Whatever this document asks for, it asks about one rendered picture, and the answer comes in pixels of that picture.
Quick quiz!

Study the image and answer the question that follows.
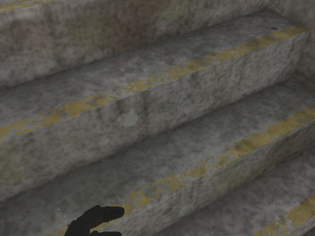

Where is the left robot hand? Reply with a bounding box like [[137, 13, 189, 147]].
[[64, 205, 125, 236]]

